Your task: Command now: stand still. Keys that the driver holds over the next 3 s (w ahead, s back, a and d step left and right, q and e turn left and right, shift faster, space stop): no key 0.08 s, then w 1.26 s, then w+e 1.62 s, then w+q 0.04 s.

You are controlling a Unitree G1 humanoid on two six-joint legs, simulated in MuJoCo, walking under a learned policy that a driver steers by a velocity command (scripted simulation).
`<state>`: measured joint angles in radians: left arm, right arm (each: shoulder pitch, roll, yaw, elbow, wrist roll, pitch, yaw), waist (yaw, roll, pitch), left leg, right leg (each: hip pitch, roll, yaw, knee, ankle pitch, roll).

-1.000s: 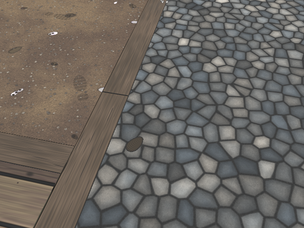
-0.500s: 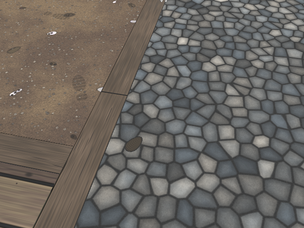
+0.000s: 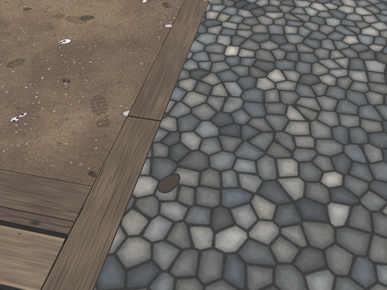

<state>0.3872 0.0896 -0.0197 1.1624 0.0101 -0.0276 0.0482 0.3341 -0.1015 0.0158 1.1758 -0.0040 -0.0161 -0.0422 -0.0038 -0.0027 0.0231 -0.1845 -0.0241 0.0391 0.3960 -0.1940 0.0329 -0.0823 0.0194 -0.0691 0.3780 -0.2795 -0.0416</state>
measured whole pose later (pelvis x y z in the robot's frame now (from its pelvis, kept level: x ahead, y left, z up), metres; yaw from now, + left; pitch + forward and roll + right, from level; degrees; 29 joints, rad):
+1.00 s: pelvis +0.38 +0.04 -0.03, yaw +0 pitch +0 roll +0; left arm 0.07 0.17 0.06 0.93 0.04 -0.08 -0.02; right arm 0.47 -0.15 -0.03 1.10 0.00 -0.09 -0.01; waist -0.02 0.01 0.09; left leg -0.06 -0.02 0.04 0.91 -0.48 0.07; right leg -0.45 0.04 -0.14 0.59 -0.14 -0.13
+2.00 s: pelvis +0.92 +0.04 -0.01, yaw -18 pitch +1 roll +1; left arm 0.03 0.18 0.05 0.84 0.04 -0.01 -0.06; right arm 0.44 -0.17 -0.05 1.02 -0.02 -0.10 -0.03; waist -0.05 -0.02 0.07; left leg 0.10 0.01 0.34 0.27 -0.37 0.00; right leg -0.57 -0.05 -0.13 0.66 -0.09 -0.12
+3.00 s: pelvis +1.39 -0.22 +0.00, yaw -53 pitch +1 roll +1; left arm 0.11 0.28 0.05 0.72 0.03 0.00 -0.07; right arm 0.40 -0.25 -0.05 0.86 -0.02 -0.09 0.01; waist -0.05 -0.05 0.04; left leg -0.02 0.00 0.21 0.25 -0.25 0.02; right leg -0.68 -0.06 0.01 0.88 -0.07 -0.05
